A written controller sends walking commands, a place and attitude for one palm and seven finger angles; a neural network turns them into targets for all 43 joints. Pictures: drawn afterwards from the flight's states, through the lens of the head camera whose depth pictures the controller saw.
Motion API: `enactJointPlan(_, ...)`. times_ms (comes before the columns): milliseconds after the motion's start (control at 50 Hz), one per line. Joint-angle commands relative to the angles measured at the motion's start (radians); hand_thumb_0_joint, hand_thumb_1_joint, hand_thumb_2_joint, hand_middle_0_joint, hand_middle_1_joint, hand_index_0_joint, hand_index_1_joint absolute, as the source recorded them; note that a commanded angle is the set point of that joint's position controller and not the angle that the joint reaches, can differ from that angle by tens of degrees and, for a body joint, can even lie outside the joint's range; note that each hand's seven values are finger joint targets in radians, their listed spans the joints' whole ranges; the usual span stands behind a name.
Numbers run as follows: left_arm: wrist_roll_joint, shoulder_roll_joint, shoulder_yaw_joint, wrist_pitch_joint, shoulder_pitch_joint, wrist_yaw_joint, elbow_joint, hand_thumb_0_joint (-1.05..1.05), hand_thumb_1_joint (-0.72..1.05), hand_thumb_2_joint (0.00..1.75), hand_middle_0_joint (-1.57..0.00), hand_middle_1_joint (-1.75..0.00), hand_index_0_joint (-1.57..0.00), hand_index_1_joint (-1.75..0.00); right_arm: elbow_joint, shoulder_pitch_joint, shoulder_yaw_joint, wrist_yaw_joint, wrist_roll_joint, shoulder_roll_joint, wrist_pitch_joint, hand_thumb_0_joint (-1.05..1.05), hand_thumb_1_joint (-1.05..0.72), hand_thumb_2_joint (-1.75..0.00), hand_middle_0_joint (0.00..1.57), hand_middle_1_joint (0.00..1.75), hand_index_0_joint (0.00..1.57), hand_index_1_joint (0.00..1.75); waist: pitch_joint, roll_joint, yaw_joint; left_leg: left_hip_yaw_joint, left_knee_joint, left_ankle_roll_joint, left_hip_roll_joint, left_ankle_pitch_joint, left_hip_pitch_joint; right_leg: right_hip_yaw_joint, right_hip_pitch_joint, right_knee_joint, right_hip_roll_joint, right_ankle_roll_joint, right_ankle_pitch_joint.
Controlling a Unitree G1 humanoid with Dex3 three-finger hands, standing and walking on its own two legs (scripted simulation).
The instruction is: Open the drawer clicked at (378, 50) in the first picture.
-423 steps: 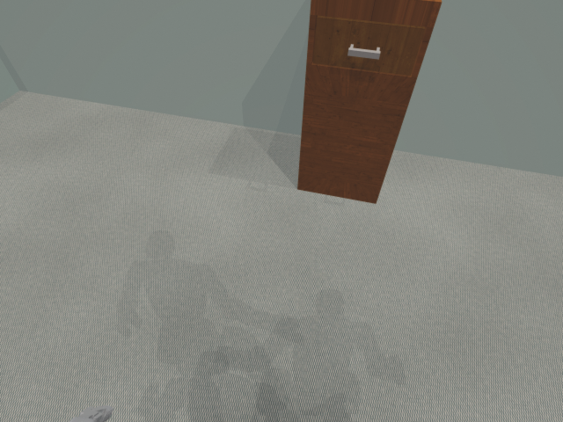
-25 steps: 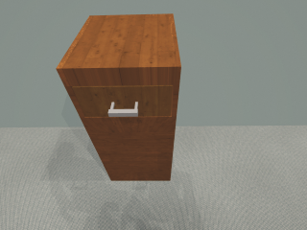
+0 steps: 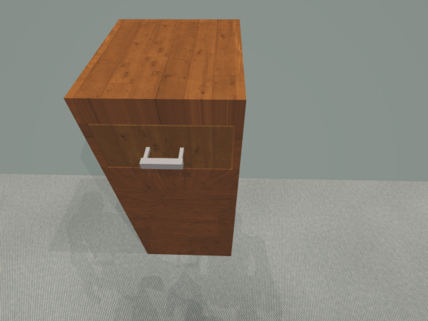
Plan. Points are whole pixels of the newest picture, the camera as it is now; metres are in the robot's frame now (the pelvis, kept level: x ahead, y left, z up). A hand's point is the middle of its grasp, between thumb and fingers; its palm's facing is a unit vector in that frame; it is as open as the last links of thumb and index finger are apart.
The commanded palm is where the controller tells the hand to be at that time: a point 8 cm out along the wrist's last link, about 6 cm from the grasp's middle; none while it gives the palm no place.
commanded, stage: raise the hand with hooked fingers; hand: left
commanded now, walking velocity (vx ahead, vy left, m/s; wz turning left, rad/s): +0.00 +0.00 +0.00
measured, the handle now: (163, 157) +0.50 +0.16 -0.02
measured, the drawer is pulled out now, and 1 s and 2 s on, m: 0.00 0.00 0.00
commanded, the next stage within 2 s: move the hooked fingers above the handle in 1.88 s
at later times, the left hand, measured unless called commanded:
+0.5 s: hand out of the picture +0.14 +0.22 -0.07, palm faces +0.02 -0.08 -1.00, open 9.1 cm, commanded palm +0.15 +0.22 +0.00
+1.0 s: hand (88, 253) +0.23 +0.25 +0.02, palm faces +0.07 -0.09 -0.99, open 12.1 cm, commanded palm +0.21 +0.24 +0.08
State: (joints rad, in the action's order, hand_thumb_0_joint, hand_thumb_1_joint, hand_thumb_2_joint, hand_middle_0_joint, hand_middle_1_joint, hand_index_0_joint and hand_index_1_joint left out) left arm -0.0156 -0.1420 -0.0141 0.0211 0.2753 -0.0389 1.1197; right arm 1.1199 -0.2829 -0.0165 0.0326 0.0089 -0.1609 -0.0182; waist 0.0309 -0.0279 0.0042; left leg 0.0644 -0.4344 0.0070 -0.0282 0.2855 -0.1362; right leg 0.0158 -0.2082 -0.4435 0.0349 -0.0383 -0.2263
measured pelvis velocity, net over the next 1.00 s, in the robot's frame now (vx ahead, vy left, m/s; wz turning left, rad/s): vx -0.01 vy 0.01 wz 0.02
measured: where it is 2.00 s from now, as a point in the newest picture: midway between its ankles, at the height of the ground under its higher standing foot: outside the picture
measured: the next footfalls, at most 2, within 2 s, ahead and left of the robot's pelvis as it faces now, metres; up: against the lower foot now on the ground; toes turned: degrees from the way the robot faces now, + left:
none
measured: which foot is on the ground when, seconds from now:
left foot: down 0.00-1.00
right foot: down 0.00-1.00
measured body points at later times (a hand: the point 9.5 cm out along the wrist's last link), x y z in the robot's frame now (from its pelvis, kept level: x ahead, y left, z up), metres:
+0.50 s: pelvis -0.03 -0.01 -0.06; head +0.01 -0.03 +0.39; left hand +0.13 +0.22 -0.01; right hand +0.27 -0.21 -0.11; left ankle -0.04 +0.12 -0.74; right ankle +0.01 -0.09 -0.74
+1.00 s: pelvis -0.01 +0.01 -0.02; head +0.02 -0.02 +0.43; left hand +0.22 +0.25 +0.07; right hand +0.17 -0.23 -0.14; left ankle -0.04 +0.12 -0.74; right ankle +0.01 -0.09 -0.74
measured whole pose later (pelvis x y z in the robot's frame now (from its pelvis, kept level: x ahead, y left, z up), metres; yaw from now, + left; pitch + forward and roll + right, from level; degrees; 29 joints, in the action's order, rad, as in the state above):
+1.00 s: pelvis -0.01 +0.01 -0.02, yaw +1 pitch +5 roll +1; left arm -1.01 -0.38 -0.05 0.00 0.22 -0.33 -0.02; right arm 0.63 -0.16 0.05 0.02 0.04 -0.27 0.10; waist -0.03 -0.06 -0.07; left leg 0.05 -0.64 -0.01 0.00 0.36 -0.37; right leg 0.02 -0.45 -0.67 0.00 -0.03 -0.31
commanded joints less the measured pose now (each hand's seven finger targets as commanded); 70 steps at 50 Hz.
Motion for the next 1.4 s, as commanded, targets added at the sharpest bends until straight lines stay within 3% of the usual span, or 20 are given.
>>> enactJointPlan(0,-0.179,-0.419,0.064,0.130,-0.226,-0.123,-1.201,0.00,0.85,0.88,-0.20,-0.33,-0.20,-0.33,-0.398,0.132,0.040,0.091,-0.038,-0.205,-0.235,0.00,-0.90,-0.90,0.20,0.30,0.20,0.30,-0.419,-0.281,-0.042,-0.026,0.018,-0.059,0.028,-0.407,0.116,-0.121,0.101,-0.081,-0.056,-0.035,0.241)
enactJointPlan(20,-0.174,-0.208,-0.048,-0.017,0.037,-0.175,-1.121,0.00,0.83,0.87,-0.21,-0.34,-0.21,-0.34,-0.410,0.144,0.054,0.089,-0.072,-0.153,-0.260,0.00,-0.90,-0.90,0.20,0.30,0.20,0.30,-0.263,-0.225,-0.030,-0.046,0.029,-0.025,0.015,-0.362,0.019,-0.070,-0.004,-0.067,-0.034,-0.027,0.115)
enactJointPlan(40,-0.239,-0.134,-0.092,-0.036,0.045,-0.180,-1.099,0.00,0.81,0.86,-0.21,-0.36,-0.21,-0.36,-0.396,0.125,0.045,0.084,-0.059,-0.163,-0.269,0.00,-0.90,-0.90,0.20,0.30,0.20,0.30,-0.157,-0.103,0.000,-0.036,0.002,-0.033,0.008,-0.302,-0.029,-0.045,-0.075,-0.055,-0.029,-0.008,0.107)
enactJointPlan(60,-0.322,-0.201,-0.079,-0.025,-0.045,-0.209,-1.160,0.00,0.78,0.85,-0.21,-0.37,-0.21,-0.37,-0.455,0.176,0.050,0.072,-0.035,-0.206,-0.273,0.00,-0.90,-0.90,0.20,0.30,0.20,0.30,-0.037,-0.015,0.021,-0.079,-0.029,-0.039,0.025,-0.205,-0.109,-0.063,-0.178,-0.052,-0.024,-0.011,0.049)
enactJointPlan(80,-0.447,-0.218,-0.064,-0.022,0.007,-0.239,-1.126,0.00,0.76,0.84,-0.21,-0.39,-0.21,-0.39,-0.469,0.140,0.059,0.059,-0.003,-0.218,-0.255,0.00,-0.90,-0.90,0.20,0.30,0.20,0.30,-0.106,0.077,0.019,-0.068,-0.069,-0.043,0.034,-0.170,-0.146,-0.046,-0.219,-0.073,-0.020,-0.009,-0.024)
enactJointPlan(100,-0.550,-0.183,-0.079,-0.031,0.124,-0.266,-1.054,0.00,0.74,0.83,-0.21,-0.40,-0.21,-0.40,-0.516,0.157,0.070,0.044,0.016,-0.204,-0.231,0.00,-0.90,-0.90,0.20,0.30,0.20,0.30,-0.091,0.148,-0.004,-0.067,-0.100,-0.037,0.044,-0.127,-0.206,-0.046,-0.256,-0.071,-0.020,-0.010,-0.103)
enactJointPlan(140,-0.746,-0.176,-0.073,-0.024,0.350,-0.310,-1.029,0.00,0.69,0.81,-0.22,-0.43,-0.22,-0.43,-0.598,0.188,0.092,-0.003,0.032,-0.201,-0.164,0.00,-0.90,-0.90,0.20,0.30,0.20,0.30,-0.150,0.168,-0.087,-0.043,-0.127,-0.014,0.059,-0.126,-0.275,-0.068,-0.213,-0.108,-0.011,-0.028,-0.125)
enactJointPlan(200,-0.926,-0.137,-0.104,0.012,0.489,-0.349,-1.059,0.00,0.62,0.78,-0.22,-0.48,-0.22,-0.48,-0.683,0.265,0.094,-0.074,0.043,-0.194,-0.047,0.00,-0.90,-0.90,0.20,0.30,0.20,0.30,-0.113,0.274,-0.129,-0.025,-0.174,-0.012,0.061,-0.108,-0.404,-0.108,-0.219,-0.164,-0.015,-0.040,0.001)
enactJointPlan(260,-1.033,-0.243,-0.007,0.079,0.408,-0.404,-1.183,0.00,0.55,0.75,-0.22,-0.53,-0.22,-0.53,-0.737,0.314,0.082,-0.104,0.040,-0.184,0.010,0.00,-0.90,-0.90,0.20,0.30,0.20,0.30,-0.215,0.195,-0.157,-0.018,-0.235,-0.015,0.080,-0.123,-0.437,-0.148,-0.191,-0.246,-0.026,-0.042,0.100)
enactJointPlan(320,-1.128,-0.334,0.078,0.096,0.191,-0.497,-1.294,0.00,0.48,0.72,-0.23,-0.57,-0.23,-0.57,-0.748,0.310,0.086,-0.100,0.060,-0.169,0.047,0.00,-0.90,-0.90,0.20,0.30,0.20,0.30,-0.281,0.095,-0.137,-0.028,-0.310,-0.023,0.096,-0.086,-0.430,-0.187,-0.285,-0.283,-0.019,-0.042,0.037)
enactJointPlan(360,-1.160,-0.337,0.081,0.096,0.057,-0.551,-1.347,0.00,0.43,0.70,-0.23,-0.60,-0.23,-0.60,-0.758,0.298,0.092,-0.095,0.070,-0.160,0.054,0.00,-0.90,-0.90,0.20,0.30,0.20,0.30,-0.359,0.025,-0.109,-0.045,-0.373,-0.027,0.096,-0.073,-0.361,-0.217,-0.389,-0.295,-0.026,-0.045,-0.035)
enactJointPlan(400,-1.153,-0.352,0.072,0.104,-0.093,-0.576,-1.421,0.00,0.39,0.68,-0.24,-0.63,-0.24,-0.63,-0.758,0.305,0.096,-0.083,0.080,-0.162,0.058,0.00,-0.90,-0.90,0.20,0.30,0.20,0.30,-0.420,-0.040,-0.067,-0.064,-0.428,-0.031,0.091,-0.059,-0.299,-0.224,-0.468,-0.308,-0.034,-0.042,-0.063)
enactJointPlan(440,-1.116,-0.341,0.045,0.092,-0.164,-0.575,-1.436,0.00,0.34,0.66,-0.24,-0.66,-0.24,-0.66,-0.750,0.307,0.094,-0.064,0.081,-0.160,0.058,0.00,-0.90,-0.90,0.20,0.30,0.20,0.30,-0.403,-0.022,-0.027,-0.076,-0.448,-0.042,0.088,-0.022,-0.291,-0.205,-0.489,-0.292,-0.033,-0.030,-0.096)
enactJointPlan(520,-1.046,-0.303,-0.013,0.006,-0.150,-0.497,-1.352,0.00,0.25,0.62,-0.25,-0.72,-0.25,-0.72,-0.738,0.330,0.072,-0.041,0.066,-0.154,0.065,0.00,-0.90,-0.90,0.20,0.30,0.20,0.30,-0.354,0.011,-0.016,-0.058,-0.373,-0.048,0.081,-0.022,-0.325,-0.127,-0.338,-0.247,-0.027,-0.011,-0.016)
enactJointPlan(600,-1.014,-0.318,-0.030,-0.085,-0.075,-0.369,-1.295,0.00,0.15,0.58,-0.25,-0.78,-0.25,-0.78,-0.733,0.336,0.044,-0.024,0.039,-0.147,0.082,0.00,-0.90,-0.90,0.20,0.30,0.20,0.30,-0.306,0.097,-0.064,-0.041,-0.252,-0.042,0.073,-0.046,-0.337,-0.110,-0.159,-0.183,-0.033,-0.001,0.041)
enactJointPlan(720,-1.010,-0.392,0.072,-0.044,-0.008,-0.302,-1.307,0.00,0.01,0.52,-0.26,-0.87,-0.26,-0.87,-0.712,0.319,0.028,-0.020,0.038,-0.150,0.066,0.00,-0.90,-0.90,0.20,0.30,0.20,0.30,-0.249,0.090,-0.115,-0.045,-0.154,-0.035,0.062,-0.096,-0.320,-0.111,-0.041,-0.143,-0.038,-0.007,0.092)
enactJointPlan(820,-1.002,-0.415,0.107,0.001,-0.131,-0.338,-1.382,0.00,-0.10,0.47,-0.27,-0.94,-0.27,-0.94,-0.696,0.300,0.058,-0.018,0.040,-0.159,0.056,0.00,-0.90,-0.90,0.20,0.30,0.20,0.30,-0.309,0.040,-0.097,-0.047,-0.142,-0.040,0.066,-0.137,-0.250,-0.099,-0.027,-0.134,-0.042,-0.009,0.127)
enactJointPlan(920,-0.985,-0.392,0.062,0.000,-0.235,-0.340,-1.372,0.00,-0.22,0.42,-0.28,-1.02,-0.28,-1.02,-0.673,0.288,0.079,-0.019,0.029,-0.174,0.051,0.00,-0.90,-0.90,0.20,0.30,0.20,0.30,-0.317,0.003,-0.074,-0.050,-0.133,-0.037,0.059,-0.184,-0.179,-0.055,-0.076,-0.135,-0.037,-0.009,0.127)
enactJointPlan(1140,-0.972,-0.463,0.058,-0.085,-0.397,-0.196,-1.327,0.00,-0.48,0.31,-0.30,-1.18,-0.30,-1.18,-0.665,0.304,0.058,-0.013,0.000,-0.177,0.093,0.00,-0.90,-0.90,0.20,0.30,0.20,0.30,-0.259,0.008,-0.097,-0.047,-0.031,-0.027,0.048,-0.274,-0.106,-0.026,0.022,-0.074,-0.035,-0.008,0.183)
enactJointPlan(1380,-0.932,-0.540,0.074,-0.051,-0.642,-0.051,-1.286,0.00,-0.50,0.30,-0.30,-1.20,-0.30,-1.20,-0.648,0.289,0.041,-0.006,-0.005,-0.181,0.116,0.00,-0.90,-0.90,0.20,0.30,0.20,0.30,-0.278,-0.002,-0.085,-0.050,0.020,-0.026,0.049,-0.337,-0.040,-0.007,0.100,-0.012,-0.030,-0.004,0.242)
